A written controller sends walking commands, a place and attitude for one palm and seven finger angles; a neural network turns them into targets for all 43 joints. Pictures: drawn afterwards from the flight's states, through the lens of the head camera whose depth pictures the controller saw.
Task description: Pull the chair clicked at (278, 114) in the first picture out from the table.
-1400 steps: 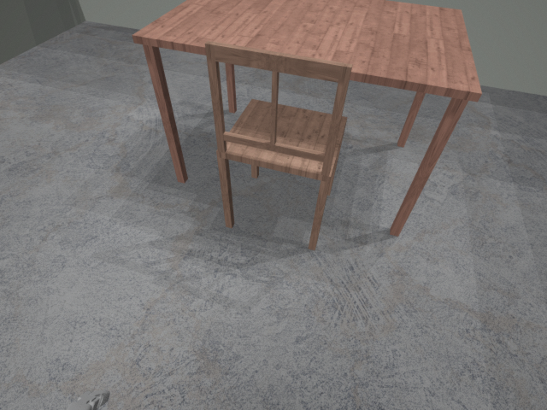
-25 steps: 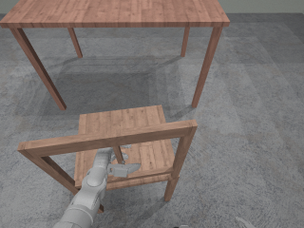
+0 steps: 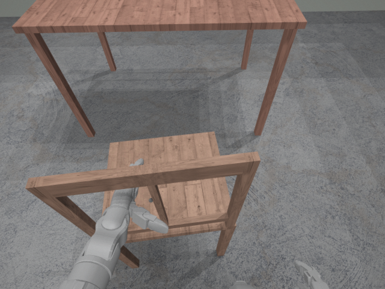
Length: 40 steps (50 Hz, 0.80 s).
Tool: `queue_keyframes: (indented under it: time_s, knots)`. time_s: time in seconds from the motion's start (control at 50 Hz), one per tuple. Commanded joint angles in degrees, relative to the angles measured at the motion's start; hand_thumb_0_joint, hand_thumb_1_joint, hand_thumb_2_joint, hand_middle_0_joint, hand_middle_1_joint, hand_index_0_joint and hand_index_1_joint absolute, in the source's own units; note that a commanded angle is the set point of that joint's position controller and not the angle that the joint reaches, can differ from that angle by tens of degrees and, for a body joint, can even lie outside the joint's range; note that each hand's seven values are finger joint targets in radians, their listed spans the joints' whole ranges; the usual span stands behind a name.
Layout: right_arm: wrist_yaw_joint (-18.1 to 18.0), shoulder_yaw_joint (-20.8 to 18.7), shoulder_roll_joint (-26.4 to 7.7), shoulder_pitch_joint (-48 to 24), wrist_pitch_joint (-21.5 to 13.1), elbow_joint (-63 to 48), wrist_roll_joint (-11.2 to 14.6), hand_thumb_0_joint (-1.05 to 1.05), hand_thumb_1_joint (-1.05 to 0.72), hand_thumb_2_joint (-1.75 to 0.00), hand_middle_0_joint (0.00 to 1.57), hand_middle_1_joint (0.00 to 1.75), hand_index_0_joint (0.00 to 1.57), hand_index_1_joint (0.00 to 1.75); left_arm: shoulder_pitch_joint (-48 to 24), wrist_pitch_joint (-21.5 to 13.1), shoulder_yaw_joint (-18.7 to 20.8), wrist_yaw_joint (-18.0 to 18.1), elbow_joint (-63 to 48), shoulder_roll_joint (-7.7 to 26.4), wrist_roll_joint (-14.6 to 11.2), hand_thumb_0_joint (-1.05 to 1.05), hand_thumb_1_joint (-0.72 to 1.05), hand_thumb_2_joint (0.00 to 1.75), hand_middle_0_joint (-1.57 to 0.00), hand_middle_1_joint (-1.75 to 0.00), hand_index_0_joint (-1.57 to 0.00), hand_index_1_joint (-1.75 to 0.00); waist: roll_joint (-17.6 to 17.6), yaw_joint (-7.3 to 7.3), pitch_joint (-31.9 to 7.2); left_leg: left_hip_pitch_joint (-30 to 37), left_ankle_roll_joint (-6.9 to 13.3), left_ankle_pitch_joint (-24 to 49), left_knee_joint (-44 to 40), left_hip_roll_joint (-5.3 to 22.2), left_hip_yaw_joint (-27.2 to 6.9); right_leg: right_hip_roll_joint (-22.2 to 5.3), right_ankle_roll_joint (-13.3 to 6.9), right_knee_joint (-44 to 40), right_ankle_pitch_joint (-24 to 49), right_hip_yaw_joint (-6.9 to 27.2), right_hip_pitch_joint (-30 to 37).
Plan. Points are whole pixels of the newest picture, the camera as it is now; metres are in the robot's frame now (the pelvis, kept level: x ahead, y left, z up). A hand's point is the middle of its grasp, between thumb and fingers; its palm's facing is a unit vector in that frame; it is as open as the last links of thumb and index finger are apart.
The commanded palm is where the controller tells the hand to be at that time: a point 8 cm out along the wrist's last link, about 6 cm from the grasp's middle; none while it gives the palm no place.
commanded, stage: draw the fingers out of the gap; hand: left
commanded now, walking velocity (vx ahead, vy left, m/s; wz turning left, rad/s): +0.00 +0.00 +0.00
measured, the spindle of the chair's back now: (159, 206) +0.32 +0.09 -0.08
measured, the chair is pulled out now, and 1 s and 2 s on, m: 0.56 0.56 0.56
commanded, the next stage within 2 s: draw the hand back to the body in 0.82 s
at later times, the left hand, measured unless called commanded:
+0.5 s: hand (144, 239) +0.23 +0.11 -0.04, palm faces -0.12 -0.98 -0.15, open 17.5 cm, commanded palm +0.22 +0.16 -0.01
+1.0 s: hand (137, 265) +0.18 +0.11 -0.02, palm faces -0.05 -0.99 -0.09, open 17.5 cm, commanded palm +0.16 +0.17 +0.00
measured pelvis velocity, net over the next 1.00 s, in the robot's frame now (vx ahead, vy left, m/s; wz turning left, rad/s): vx -0.01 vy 0.00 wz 0.04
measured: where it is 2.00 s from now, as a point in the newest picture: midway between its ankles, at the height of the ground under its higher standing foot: outside the picture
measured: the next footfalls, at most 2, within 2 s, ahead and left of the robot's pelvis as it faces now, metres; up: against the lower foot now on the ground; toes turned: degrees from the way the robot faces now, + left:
none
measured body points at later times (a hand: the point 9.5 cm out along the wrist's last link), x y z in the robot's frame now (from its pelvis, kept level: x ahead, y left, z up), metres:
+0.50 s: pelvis +0.00 +0.00 -0.01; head +0.04 -0.01 +0.44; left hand +0.23 +0.16 -0.03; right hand +0.16 -0.25 -0.10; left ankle -0.07 +0.13 -0.71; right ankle +0.05 -0.14 -0.71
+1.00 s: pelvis -0.01 +0.00 -0.02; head +0.03 -0.01 +0.42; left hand +0.18 +0.16 -0.01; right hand +0.17 -0.24 -0.10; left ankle -0.07 +0.13 -0.71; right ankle +0.05 -0.14 -0.71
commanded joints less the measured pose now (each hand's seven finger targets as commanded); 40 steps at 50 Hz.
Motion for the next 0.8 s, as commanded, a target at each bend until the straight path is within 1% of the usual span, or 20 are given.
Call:
queue_keyframes:
  time_s: [0.0, 0.02, 0.04, 0.06, 0.08, 0.1, 0.12, 0.14, 0.22, 0.24, 0.28, 0.34, 0.38, 0.4, 0.44, 0.48, 0.6, 0.66, 0.72, 0.78]
  knots:
    - [-0.7, -2.9, -8.1, 0.5, -2.5, -7.6, 0.4, 0.0, -0.9, -0.9, 0.2, 0.3, 0.2, 0.3, -12.1, -1.9, -0.7, -0.9, -13.3, 2.2, -0.5, 0.0, -0.55, 0.2, 0.0, 0.0, 0.0, 0.0, -6.0, -1.66, -15.7, -5.1, 1.4, 20.8, -5.2, -1.5, 0.8, 2.1, -2.0, -0.9, 18.3, -1.7, 20.3]
    - [-0.8, -2.9, -8.3, 0.3, -2.5, -7.6, 0.3, 0.0, -0.9, -0.9, 0.2, 0.3, 0.2, 0.3, -10.9, -1.7, 0.9, -0.6, -12.8, 3.8, -0.4, 0.0, -0.55, 0.2, 0.0, 0.0, 0.0, 0.0, -6.4, -1.04, -15.4, -5.8, 1.4, 20.1, -5.2, -1.6, 0.7, 2.0, -2.0, -0.7, 17.6, -1.6, 20.6]
    - [-1.3, -2.8, -8.9, 0.6, -1.9, -7.1, 0.3, 0.0, -0.9, -0.9, 0.2, 0.3, 0.2, 0.3, -14.7, -1.7, 7.1, -0.2, -12.4, 11.5, 0.0, 0.0, -0.55, 0.2, 0.0, 0.0, 0.0, 0.0, -7.4, -1.05, -14.4, -7.4, 1.7, 18.4, -5.2, -1.7, 0.8, 1.9, -1.7, -0.9, 16.5, -0.9, 21.3]
    - [-1.5, -2.7, -8.2, 0.5, -1.7, -7.7, 0.1, 0.0, -0.9, -0.9, 0.2, 0.3, 0.2, 0.3, -14.4, -2.0, 6.4, -0.3, -14.0, 10.7, 0.4, 0.0, -0.55, 0.2, 0.0, 0.0, 0.0, 0.0, -6.2, -0.59, -15.7, -7.2, 1.8, 18.1, -5.6, -2.1, 1.0, 1.9, -1.7, -0.7, 16.2, -0.5, 22.9]
    - [-1.7, -2.8, -8.2, -0.1, -1.7, -8.2, 0.1, 0.0, -0.9, -0.9, 0.2, 0.3, 0.2, 0.3, -11.5, -2.2, 7.6, 0.0, -15.5, 12.1, 0.7, 0.0, -0.55, 0.2, 0.0, 0.0, 0.0, 0.0, -3.6, 0.57, -15.9, -6.8, 1.7, 18.9, -5.7, -2.1, 1.0, 1.7, -2.1, -0.6, 16.7, -0.4, 23.5]
    - [-1.5, -2.6, -7.4, -0.2, -2.0, -8.9, 0.0, 0.0, -0.9, -0.9, 0.2, 0.3, 0.2, 0.3, -8.4, -2.5, 5.4, -0.1, -17.7, 8.8, 0.7, 0.0, -0.55, 0.2, 0.0, 0.0, 0.0, 0.0, -1.4, 0.89, -17.9, -5.4, 1.6, 21.3, -5.6, -2.2, 1.4, 1.5, -2.3, -0.1, 19.1, -0.5, 24.4]
    - [-1.3, -2.6, -7.3, -0.7, -1.9, -9.2, 0.2, 0.0, -0.9, -0.9, 0.2, 0.3, 0.2, 0.3, -3.9, -2.5, 4.9, -0.3, -17.7, 7.7, 0.5, 0.0, -0.55, 0.2, 0.0, 0.0, 0.0, 0.0, -0.4, 1.52, -17.9, -4.9, 1.3, 23.0, -5.2, -1.9, 1.4, 1.4, -2.5, 0.2, 20.2, -0.8, 24.1]
    - [-1.0, -2.5, -7.2, -1.1, -2.0, -9.6, 0.3, 0.0, -0.9, -0.9, 0.2, 0.3, 0.2, 0.3, -2.0, -2.4, 2.8, -0.7, -18.9, 5.2, -0.1, 0.0, -0.55, 0.2, 0.0, 0.0, 0.0, 0.0, -1.7, 1.06, -17.4, -4.9, 1.2, 23.4, -5.0, -1.8, 1.5, 1.5, -2.4, 0.1, 20.6, -1.1, 23.6]
    - [-0.4, -2.7, -7.7, -2.2, -2.4, -11.0, 0.7, 0.0, -0.9, -0.9, 0.2, 0.3, 0.2, 0.3, 7.4, -1.1, -0.6, -2.1, -22.3, 2.9, -0.6, 0.0, -0.55, 0.2, 0.0, 0.0, 0.0, 0.0, -3.0, 0.8, -15.3, -5.1, 1.1, 23.5, -4.3, -1.4, 0.9, 1.5, -2.4, 0.1, 19.8, -2.1, 21.6]
    - [-0.3, -2.7, -7.7, -2.4, -2.4, -11.3, 0.8, 0.0, -0.9, -0.9, 0.2, 0.3, 0.2, 0.3, 7.9, -0.5, -2.4, -2.4, -23.2, 1.7, -0.6, 0.0, -0.55, 0.2, 0.0, 0.0, 0.0, 0.0, -3.9, 0.12, -14.1, -5.5, 1.2, 22.4, -4.1, -1.4, 0.8, 1.5, -2.2, -0.1, 18.9, -2.2, 20.4]
    - [-0.4, -2.6, -8.2, -3.2, -2.6, -11.9, 0.8, 0.0, -0.9, -0.9, 0.2, 0.3, 0.2, 0.3, 9.0, 0.5, -3.0, -2.4, -24.7, 2.1, -0.3, 0.0, -0.55, 0.2, 0.0, 0.0, 0.0, 0.0, -4.7, -0.28, -11.3, -6.8, 1.3, 19.4, -3.7, -1.6, 0.4, 1.5, -2.2, -0.1, 15.8, -2.5, 18.2]
    - [-0.9, -2.5, -7.9, -3.3, -3.2, -12.9, 0.5, 0.0, -0.9, -0.9, 0.2, 0.3, 0.2, 0.3, 9.5, 0.1, -0.9, -1.0, -31.0, 5.3, 0.5, 0.0, -0.55, 0.2, 0.0, 0.0, 0.0, 0.0, -5.0, 0.19, -12.6, -7.0, 1.6, 17.1, -3.6, -1.9, -0.1, 1.5, -2.0, 0.3, 12.6, -2.2, 18.4]
    - [-1.5, -2.2, -7.8, -3.6, -3.6, -13.0, 0.3, 0.0, -0.9, -0.9, 0.2, 0.3, 0.2, 0.3, 7.8, -0.6, -0.6, 0.3, -34.8, 6.5, 1.0, 0.0, -0.55, 0.2, 0.0, 0.0, 0.0, 0.0, -2.9, 0.0, -12.4, -6.4, 1.6, 16.7, -3.1, -2.2, -0.3, 1.5, -2.1, 0.8, 11.4, -2.1, 17.3]
    - [-1.7, -2.1, -7.5, -3.1, -4.0, -13.0, 0.2, 0.0, -0.9, -0.9, 0.2, 0.3, 0.2, 0.3, 6.9, -1.1, -0.1, 0.8, -37.4, 7.2, 1.2, 0.0, -0.55, 0.2, 0.0, 0.0, 0.0, 0.0, -2.5, -0.17, -14.2, -5.5, 1.7, 17.3, -2.9, -2.2, -0.4, 1.5, -2.0, 0.9, 11.8, -1.8, 18.1]
    - [-2.0, -1.8, -7.2, -3.1, -4.3, -13.1, 0.2, 0.0, -0.9, -0.9, 0.2, 0.3, 0.2, 0.3, 10.5, -1.5, -0.3, 1.2, -37.4, 6.8, 1.3, 0.0, -0.55, 0.2, 0.0, 0.0, 0.0, 0.0, -3.8, 0.04, -13.7, -6.3, 1.7, 17.0, -2.5, -2.4, -0.7, 1.5, -1.9, 1.4, 11.2, -1.8, 18.1]
    - [-2.1, -1.8, -7.4, -3.6, -4.6, -13.2, 0.3, 0.0, -0.9, -0.9, 0.2, 0.3, 0.2, 0.3, 13.0, -1.2, -1.6, 0.9, -37.5, 6.0, 1.6, 0.0, -0.55, 0.2, 0.0, 0.0, 0.0, 0.0, -2.7, 0.01, -13.0, -6.0, 1.6, 17.3, -1.9, -2.3, -1.0, 1.5, -2.0, 1.6, 10.8, -2.0, 16.7]
    - [-1.3, -1.4, -7.3, -5.4, -4.4, -15.4, 0.7, 0.0, -0.9, -0.9, 0.2, 0.3, 0.2, 0.3, 24.2, 2.8, -5.5, -2.3, -37.0, 2.5, 0.9, 0.0, -0.55, 0.2, 0.0, 0.0, 0.0, 0.0, -2.6, 0.61, -10.3, -7.8, 1.4, 15.1, -1.2, -2.5, -1.2, 1.2, -2.1, 1.7, 8.2, -2.6, 15.1]
    - [-1.4, -1.3, -7.2, -5.7, -4.2, -16.8, 0.6, 0.0, -0.9, -0.9, 0.2, 0.3, 0.2, 0.3, 24.6, 3.6, -5.9, -2.2, -41.0, 3.0, 1.2, 0.0, -0.55, 0.2, 0.0, 0.0, 0.0, 0.0, -4.1, 0.28, -9.6, -8.7, 1.5, 13.5, -0.6, -2.5, -1.6, 1.2, -1.9, 2.1, 6.1, -2.8, 13.5]
    - [-1.8, -1.4, -7.0, -5.3, -4.3, -17.5, 0.4, 0.0, -0.9, -0.9, 0.2, 0.3, 0.2, 0.3, 26.4, 2.9, -3.1, -0.7, -44.8, 6.0, 1.8, 0.0, -0.55, 0.2, 0.0, 0.0, 0.0, 0.0, -5.4, 0.76, -10.0, -9.6, 1.7, 13.1, -0.1, -2.7, -1.9, 1.4, -1.9, 2.6, 5.2, -2.6, 13.8]
    - [-2.2, -1.4, -6.7, -5.3, -4.4, -18.0, 0.3, 0.0, -0.9, -0.9, 0.2, 0.3, 0.2, 0.3, 28.1, 1.9, -2.7, 0.8, -48.2, 6.5, 2.5, 0.0, -0.55, 0.2, 0.0, 0.0, 0.0, 0.0, -3.5, 1.12, -9.5, -10.5, 1.7, 12.8, 0.6, -2.9, -1.8, 1.4, -2.2, 3.3, 4.1, -2.4, 12.8]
